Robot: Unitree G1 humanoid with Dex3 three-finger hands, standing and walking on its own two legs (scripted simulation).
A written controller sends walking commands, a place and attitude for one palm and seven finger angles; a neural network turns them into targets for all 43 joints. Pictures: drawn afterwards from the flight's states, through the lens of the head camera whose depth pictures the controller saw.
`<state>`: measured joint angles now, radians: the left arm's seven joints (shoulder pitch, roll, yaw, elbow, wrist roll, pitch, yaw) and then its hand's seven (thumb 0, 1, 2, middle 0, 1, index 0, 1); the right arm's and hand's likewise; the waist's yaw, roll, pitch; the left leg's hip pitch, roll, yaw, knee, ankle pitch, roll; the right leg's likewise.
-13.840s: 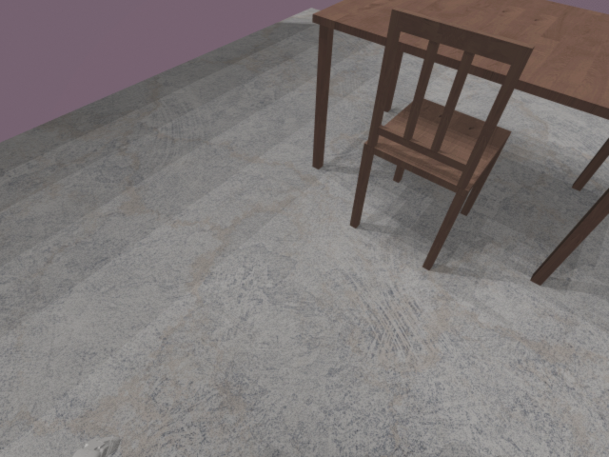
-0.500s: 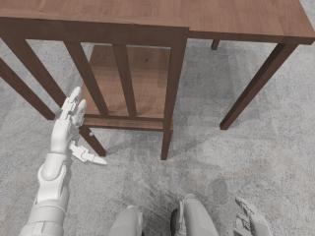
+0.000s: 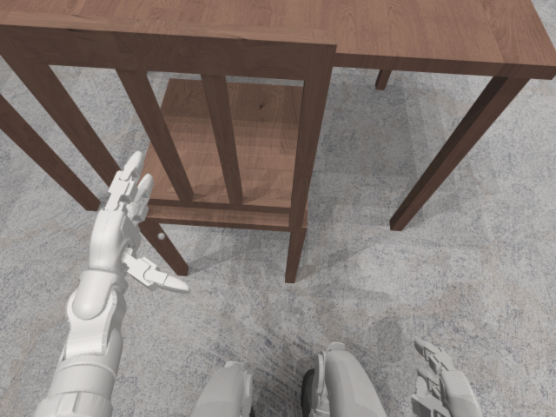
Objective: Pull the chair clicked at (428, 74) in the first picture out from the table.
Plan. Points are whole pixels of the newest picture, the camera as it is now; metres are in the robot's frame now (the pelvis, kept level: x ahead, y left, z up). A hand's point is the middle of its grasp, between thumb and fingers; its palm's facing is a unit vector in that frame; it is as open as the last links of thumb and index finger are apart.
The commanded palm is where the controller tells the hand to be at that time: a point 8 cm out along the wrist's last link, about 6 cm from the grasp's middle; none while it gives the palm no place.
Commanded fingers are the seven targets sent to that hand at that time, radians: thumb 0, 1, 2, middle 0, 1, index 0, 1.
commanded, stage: push the fingers through the gap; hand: left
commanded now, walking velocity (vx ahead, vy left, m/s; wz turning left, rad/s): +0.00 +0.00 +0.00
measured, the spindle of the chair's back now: (164, 147) +0.50 +0.19 +0.03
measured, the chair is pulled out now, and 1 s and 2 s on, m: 0.00 0.00 0.00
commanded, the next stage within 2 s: hook a spindle and tug to test in 1.60 s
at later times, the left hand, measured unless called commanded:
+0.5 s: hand (167, 212) +0.39 +0.17 +0.02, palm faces -0.06 -1.00 -0.07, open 16.9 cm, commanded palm +0.38 +0.22 +0.02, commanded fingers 0.00 -0.50 0.30 -0.06 -0.08 -0.06 -0.08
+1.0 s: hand (172, 176) +0.45 +0.17 +0.02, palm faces -0.06 -1.00 -0.05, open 16.9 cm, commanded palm +0.43 +0.22 +0.02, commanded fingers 0.00 -0.50 0.30 -0.06 -0.08 -0.06 -0.08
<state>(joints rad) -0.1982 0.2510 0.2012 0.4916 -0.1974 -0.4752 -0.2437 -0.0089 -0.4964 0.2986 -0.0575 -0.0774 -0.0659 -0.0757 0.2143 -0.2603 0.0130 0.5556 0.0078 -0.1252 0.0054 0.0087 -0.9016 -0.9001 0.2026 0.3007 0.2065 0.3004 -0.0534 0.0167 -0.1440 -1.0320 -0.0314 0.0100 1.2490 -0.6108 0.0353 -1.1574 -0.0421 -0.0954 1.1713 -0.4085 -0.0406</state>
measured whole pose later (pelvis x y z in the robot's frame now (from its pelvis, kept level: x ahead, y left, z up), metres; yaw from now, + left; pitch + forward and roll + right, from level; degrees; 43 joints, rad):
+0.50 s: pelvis +0.00 +0.00 +0.00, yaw +0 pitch +23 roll -1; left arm -0.38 0.28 0.23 0.66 -0.17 -0.48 -0.23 -0.01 -0.50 0.30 -0.06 -0.08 -0.07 -0.08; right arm 0.24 -0.27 0.02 0.59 0.00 -0.11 0.00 0.01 -0.90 -0.90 0.20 0.30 0.21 0.30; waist -0.07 0.02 -0.14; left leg -1.06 -0.03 0.00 1.26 -0.61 0.03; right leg -1.19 -0.04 -0.10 1.18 -0.40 -0.04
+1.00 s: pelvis -0.01 +0.00 -0.01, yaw -1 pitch +26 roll -1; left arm -0.63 0.36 0.32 0.91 -0.14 -0.51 -0.25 -0.01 -0.50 0.30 -0.06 -0.08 -0.07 -0.08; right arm 0.28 -0.28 0.02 0.61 -0.02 -0.06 0.01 0.01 -0.90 -0.90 0.20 0.30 0.21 0.30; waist -0.13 0.02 -0.13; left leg -1.11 -0.02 0.02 1.27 -0.61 0.04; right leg -1.23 -0.03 -0.09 1.17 -0.39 -0.04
